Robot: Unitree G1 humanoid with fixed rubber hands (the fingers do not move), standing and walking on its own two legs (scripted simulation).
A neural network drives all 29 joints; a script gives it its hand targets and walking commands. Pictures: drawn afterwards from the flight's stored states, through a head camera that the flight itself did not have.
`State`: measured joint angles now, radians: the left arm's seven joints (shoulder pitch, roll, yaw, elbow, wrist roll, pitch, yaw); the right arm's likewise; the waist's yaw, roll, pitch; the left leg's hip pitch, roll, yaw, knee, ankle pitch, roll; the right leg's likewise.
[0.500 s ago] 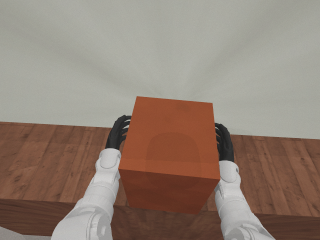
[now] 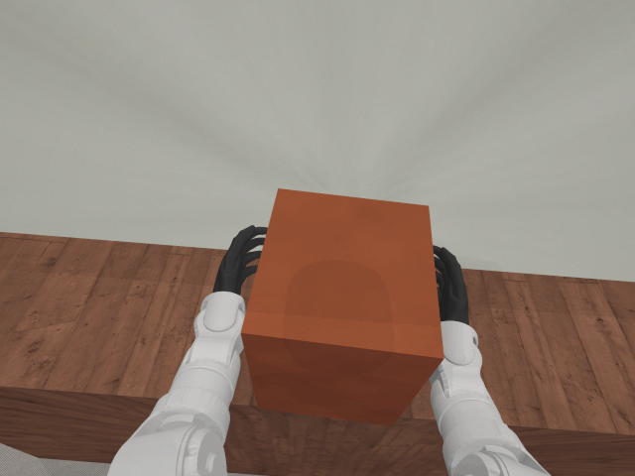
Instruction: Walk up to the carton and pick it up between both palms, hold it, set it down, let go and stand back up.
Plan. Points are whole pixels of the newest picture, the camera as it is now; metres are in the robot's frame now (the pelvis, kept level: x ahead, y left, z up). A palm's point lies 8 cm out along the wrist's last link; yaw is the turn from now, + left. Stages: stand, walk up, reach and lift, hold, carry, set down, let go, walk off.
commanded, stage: reach and lift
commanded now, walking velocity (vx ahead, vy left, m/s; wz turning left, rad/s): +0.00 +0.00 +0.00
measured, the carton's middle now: (338, 313) +0.36 -0.02 -0.01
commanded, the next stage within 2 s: none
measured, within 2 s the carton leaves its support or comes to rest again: leaves its support in 0.32 s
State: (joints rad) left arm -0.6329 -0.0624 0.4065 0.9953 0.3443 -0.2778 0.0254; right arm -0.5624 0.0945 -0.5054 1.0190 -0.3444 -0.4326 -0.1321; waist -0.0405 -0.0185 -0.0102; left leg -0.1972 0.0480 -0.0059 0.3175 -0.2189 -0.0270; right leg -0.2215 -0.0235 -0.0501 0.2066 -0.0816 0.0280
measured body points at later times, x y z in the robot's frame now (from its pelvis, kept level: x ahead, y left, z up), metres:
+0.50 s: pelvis -0.03 -0.01 +0.00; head +0.02 +0.01 +0.45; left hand +0.38 +0.12 +0.04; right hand +0.34 -0.17 +0.03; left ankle -0.04 +0.13 -0.75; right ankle +0.01 -0.14 -0.75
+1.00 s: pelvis -0.02 +0.00 +0.00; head +0.00 +0.00 +0.45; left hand +0.39 +0.10 +0.07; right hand +0.35 -0.19 +0.05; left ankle -0.04 +0.13 -0.75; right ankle +0.01 -0.14 -0.75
